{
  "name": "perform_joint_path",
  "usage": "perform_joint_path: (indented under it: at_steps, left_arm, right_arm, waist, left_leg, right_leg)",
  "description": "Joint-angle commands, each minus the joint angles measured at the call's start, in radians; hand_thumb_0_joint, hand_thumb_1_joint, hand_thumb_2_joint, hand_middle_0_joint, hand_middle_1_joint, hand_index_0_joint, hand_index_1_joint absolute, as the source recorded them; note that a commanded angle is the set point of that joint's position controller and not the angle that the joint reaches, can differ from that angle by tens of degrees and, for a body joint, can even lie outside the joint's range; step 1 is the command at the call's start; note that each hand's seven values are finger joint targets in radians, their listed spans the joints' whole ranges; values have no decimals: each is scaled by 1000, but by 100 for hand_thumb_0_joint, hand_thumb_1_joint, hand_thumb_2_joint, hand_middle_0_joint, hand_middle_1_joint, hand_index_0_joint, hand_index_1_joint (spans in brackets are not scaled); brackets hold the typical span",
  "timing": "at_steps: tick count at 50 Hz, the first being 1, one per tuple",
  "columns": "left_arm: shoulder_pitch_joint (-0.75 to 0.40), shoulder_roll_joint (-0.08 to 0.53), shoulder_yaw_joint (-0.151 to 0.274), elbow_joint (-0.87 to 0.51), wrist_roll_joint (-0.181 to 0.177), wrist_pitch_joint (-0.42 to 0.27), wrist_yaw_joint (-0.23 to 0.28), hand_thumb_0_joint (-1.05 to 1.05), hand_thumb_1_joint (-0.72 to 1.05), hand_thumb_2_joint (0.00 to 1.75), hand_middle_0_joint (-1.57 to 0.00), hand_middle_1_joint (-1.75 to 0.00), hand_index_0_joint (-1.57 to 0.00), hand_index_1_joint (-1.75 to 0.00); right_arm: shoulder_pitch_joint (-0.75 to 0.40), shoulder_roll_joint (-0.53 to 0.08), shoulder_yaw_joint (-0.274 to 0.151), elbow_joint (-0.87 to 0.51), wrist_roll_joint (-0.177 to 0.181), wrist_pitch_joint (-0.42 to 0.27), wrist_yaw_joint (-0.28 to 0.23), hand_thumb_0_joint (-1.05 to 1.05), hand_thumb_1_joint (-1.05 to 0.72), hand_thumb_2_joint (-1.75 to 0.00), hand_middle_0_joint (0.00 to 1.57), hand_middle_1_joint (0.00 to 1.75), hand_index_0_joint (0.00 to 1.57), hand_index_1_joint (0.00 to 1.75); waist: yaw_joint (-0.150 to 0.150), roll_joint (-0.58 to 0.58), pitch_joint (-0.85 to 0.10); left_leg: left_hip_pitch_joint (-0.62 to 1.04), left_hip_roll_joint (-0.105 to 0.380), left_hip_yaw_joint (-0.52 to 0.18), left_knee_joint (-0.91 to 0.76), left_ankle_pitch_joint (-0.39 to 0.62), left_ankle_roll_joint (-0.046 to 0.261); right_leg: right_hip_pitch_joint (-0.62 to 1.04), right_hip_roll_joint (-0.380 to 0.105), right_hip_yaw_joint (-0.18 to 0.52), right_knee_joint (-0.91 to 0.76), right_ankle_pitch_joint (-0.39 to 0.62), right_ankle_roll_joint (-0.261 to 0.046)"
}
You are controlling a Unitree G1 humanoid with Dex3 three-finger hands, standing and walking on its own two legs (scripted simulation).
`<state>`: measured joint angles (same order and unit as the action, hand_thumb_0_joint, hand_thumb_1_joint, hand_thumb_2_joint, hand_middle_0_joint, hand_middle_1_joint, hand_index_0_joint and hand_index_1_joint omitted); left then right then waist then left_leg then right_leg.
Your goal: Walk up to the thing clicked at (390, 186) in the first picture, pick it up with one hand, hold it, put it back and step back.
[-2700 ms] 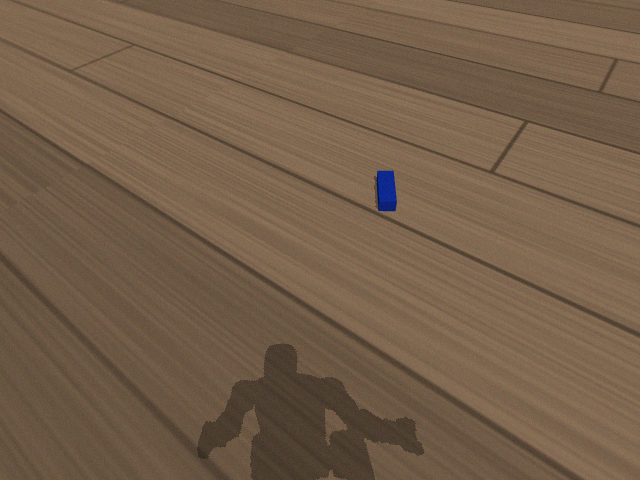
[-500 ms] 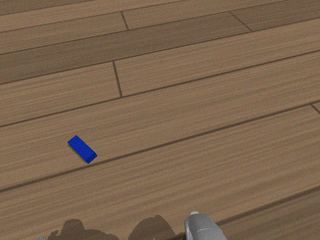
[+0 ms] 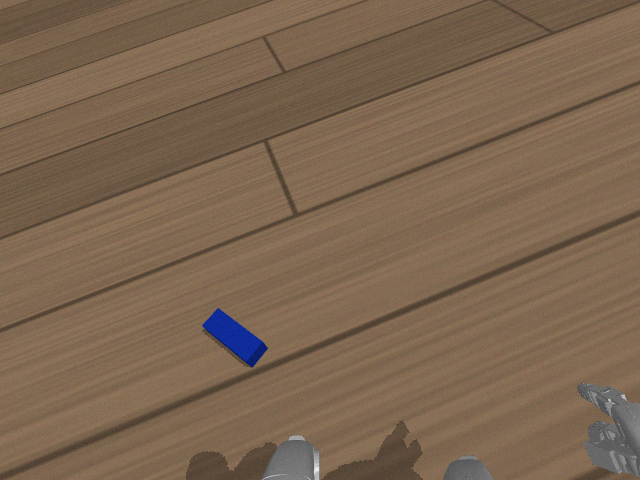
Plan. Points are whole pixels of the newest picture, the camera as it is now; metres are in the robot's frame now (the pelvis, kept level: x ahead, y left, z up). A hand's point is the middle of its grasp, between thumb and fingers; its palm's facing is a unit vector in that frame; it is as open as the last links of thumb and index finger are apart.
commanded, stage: walk up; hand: left
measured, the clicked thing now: (234, 336) +0.61 +0.48 -0.71
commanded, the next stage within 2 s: none
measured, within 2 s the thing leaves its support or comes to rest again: neither
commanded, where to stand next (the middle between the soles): +0.10 +0.53 m, yaw -37 degrees
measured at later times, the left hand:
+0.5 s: hand (60, 440) +0.20 +0.47 -0.10, palm faces -0.23 -0.77 -0.60, open 7.4 cm
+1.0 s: hand out of the picture +0.22 +0.75 -0.13, palm faces -0.34 -0.74 -0.58, open 7.4 cm
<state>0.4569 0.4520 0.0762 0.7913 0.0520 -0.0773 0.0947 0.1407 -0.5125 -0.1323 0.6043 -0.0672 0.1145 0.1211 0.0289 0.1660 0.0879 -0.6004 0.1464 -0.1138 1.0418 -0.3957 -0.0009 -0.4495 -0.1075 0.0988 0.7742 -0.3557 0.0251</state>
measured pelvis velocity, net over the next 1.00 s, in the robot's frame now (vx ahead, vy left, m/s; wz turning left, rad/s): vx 0.02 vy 0.48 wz -0.41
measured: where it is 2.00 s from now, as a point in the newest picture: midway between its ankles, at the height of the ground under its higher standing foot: outside the picture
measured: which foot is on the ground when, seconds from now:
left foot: up 0.00-0.04, down 0.06-0.40, up 0.42-0.80, down 0.82-1.00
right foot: down 0.00-0.08, up 0.10-0.38, down 0.40-0.84, up 0.86-1.00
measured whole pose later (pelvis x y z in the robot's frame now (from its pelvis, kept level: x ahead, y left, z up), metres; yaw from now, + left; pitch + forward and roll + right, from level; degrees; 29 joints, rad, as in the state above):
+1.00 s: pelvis +0.02 +0.48 -0.01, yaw -24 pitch -2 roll -1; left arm 0.28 0.48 0.09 0.85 -0.01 0.00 0.13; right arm 0.30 -0.38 -0.08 0.70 -0.07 0.10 0.05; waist -0.05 0.03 0.15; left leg -0.41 0.02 0.09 0.91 -0.46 0.04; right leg -0.71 0.05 0.14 1.26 -0.44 -0.04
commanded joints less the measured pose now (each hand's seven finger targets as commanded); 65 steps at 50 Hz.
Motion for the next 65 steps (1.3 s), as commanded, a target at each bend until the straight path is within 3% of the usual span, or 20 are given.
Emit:
perform_joint_path:
  at_steps: [1,3,4,6,9,15,18,20,23,31,37,40,42,44,47,57,60,62,64,65]
  left_arm:
    - [-98,391,131,-105,-4,-22,34,0,90,90,-20,-30,-20,-30]
    - [-117,238,80,-111,-15,-9,42,0,90,90,-20,-30,-20,-30]
    - [-47,115,42,-117,-18,-2,50,0,90,90,-20,-30,-20,-30]
    - [-10,229,43,-70,-26,5,82,0,90,90,-20,-30,-20,-30]
    - [18,272,76,11,-65,12,51,0,90,90,-20,-30,-20,-30]
    - [27,194,53,-32,-72,14,34,0,90,90,-20,-30,-20,-30]
    - [232,190,72,11,-66,3,45,0,90,90,-20,-30,-20,-30]
    - [255,304,112,-17,-32,-2,63,0,90,90,-20,-30,-20,-30]
    - [-25,320,106,-149,-43,1,76,0,90,90,-20,-30,-20,-30]
    - [-108,325,117,-139,-9,4,35,0,90,90,-20,-30,-20,-30]
    - [-66,375,134,-118,8,13,29,0,90,90,-20,-30,-20,-30]
    - [-183,362,122,-130,-5,25,30,0,90,90,-20,-30,-20,-30]
    - [-190,157,63,-123,-18,39,43,0,90,90,-20,-30,-20,-30]
    - [-268,248,68,-118,-15,27,74,0,90,90,-20,-30,-20,-30]
    - [-139,253,78,-10,-68,42,51,0,90,90,-20,-30,-20,-30]
    - [-12,187,48,17,-66,56,37,0,90,90,-20,-30,-20,-30]
    - [235,207,66,85,-45,52,34,0,90,90,-20,-30,-20,-30]
    - [137,273,106,61,-33,49,40,0,90,90,-20,-30,-20,-30]
    - [-198,328,107,-63,-16,18,74,0,90,90,-20,-30,-20,-30]
    - [-334,271,83,-74,-27,1,73,0,90,90,-20,-30,-20,-30]
  right_arm:
    - [84,-134,-69,-79,-4,-44,-9,0,-90,-90,20,30,20,30]
    - [290,-187,-101,-11,-30,-69,-29,0,-90,-90,20,30,20,30]
    - [269,-262,-109,-33,-40,-84,-44,0,-90,-90,20,30,20,30]
    - [103,-331,-113,-65,3,-87,-61,0,-90,-90,20,30,20,30]
    - [58,-144,-67,-78,-5,-85,-76,0,-90,-90,20,30,20,30]
    - [89,-93,-35,-104,-17,-73,-84,0,-90,-90,20,30,20,30]
    - [-51,-86,-25,-162,-10,-54,-76,0,-90,-90,20,30,20,30]
    - [60,-11,3,-160,10,-50,-70,0,-90,-90,20,30,20,30]
    - [148,-142,-44,-126,-5,-7,-96,0,-90,-90,20,30,20,30]
    - [141,-115,-39,-72,-3,0,-51,0,-90,-90,20,30,20,30]
    - [112,-131,-42,-73,10,5,-50,0,-90,-90,20,30,20,30]
    - [316,-143,-62,-9,10,-9,-51,0,-90,-90,20,30,20,30]
    - [397,-239,-89,13,-22,-31,-67,0,-90,-90,20,30,20,30]
    - [116,-337,-87,-37,6,-45,-87,0,-90,-90,20,30,20,30]
    - [54,-167,-50,-40,-10,-57,-106,0,-90,-90,20,30,20,30]
    - [149,-80,-48,-25,-6,-44,-97,0,-90,-90,20,30,20,30]
    - [24,-99,-66,-68,-1,-28,-97,0,-90,-90,20,30,20,30]
    - [100,14,-37,-45,15,-35,-101,0,-90,-90,20,30,20,30]
    - [90,-140,-80,-45,15,-9,-106,0,-90,-90,20,30,20,30]
    - [134,-160,-74,2,24,-19,-100,0,-90,-90,20,30,20,30]
  waist:
    - [-114,-379,-132]
    - [-240,-65,-190]
    - [-194,283,-154]
    - [-118,267,-171]
    - [-89,68,-95]
    - [-100,79,-117]
    - [45,-30,-155]
    - [59,-333,-192]
    - [-40,-158,-189]
    - [-58,-298,-64]
    - [-2,-429,-95]
    - [-112,-428,-176]
    - [-192,136,-65]
    - [-114,111,44]
    - [-49,-78,93]
    - [-63,54,-139]
    - [68,46,-158]
    - [84,-537,-159]
    - [13,-426,-9]
    - [-78,-260,47]
  left_leg:
    - [177,-40,58,-196,-61,41]
    - [504,-69,15,-495,-18,28]
    - [507,160,-276,-598,187,7]
    - [397,262,-492,-706,141,160]
    - [426,73,-59,-473,571,96]
    - [438,82,51,-403,813,167]
    - [153,12,151,-175,646,101]
    - [-255,-119,124,151,-166,-5]
    - [-216,-46,-88,523,-205,-33]
    - [-21,-57,51,326,22,-2]
    - [33,-78,95,80,-213,21]
    - [322,-90,128,-221,-174,74]
    - [354,105,-271,-586,-230,88]
    - [57,285,-606,-762,-112,191]
    - [139,57,-179,-625,52,-27]
    - [487,38,-32,-560,381,-47]
    - [336,7,44,-517,420,-232]
    - [-53,-181,171,192,-250,-243]
    - [-99,-6,-148,604,-200,-139]
    - [-41,-4,-209,498,-99,-103]
  right_leg:
    - [-59,-144,222,-124,176,-228]
    - [-275,40,-2,319,175,-103]
    - [-479,215,-74,539,-340,-62]
    - [-433,105,-3,633,-251,-96]
    - [-366,91,-26,527,-105,-64]
    - [-148,72,-178,188,-17,-53]
    - [290,80,-161,-172,269,-96]
    - [626,-166,265,-246,464,-205]
    - [304,-443,623,-349,199,-427]
    - [-57,-54,152,-268,-167,-199]
    - [-32,-89,314,-286,-271,-219]
    - [-155,-92,255,-215,-153,-143]
    - [-511,241,-59,424,-292,-57]
    - [-407,172,30,587,-224,-70]
    - [-369,157,80,544,-69,-71]
    - [-34,125,-71,128,-73,-64]
    - [311,98,-162,-276,-78,-122]
    - [534,-199,351,-391,75,-298]
    - [74,-580,751,-550,-169,-488]
    - [25,-411,552,-517,-175,-398]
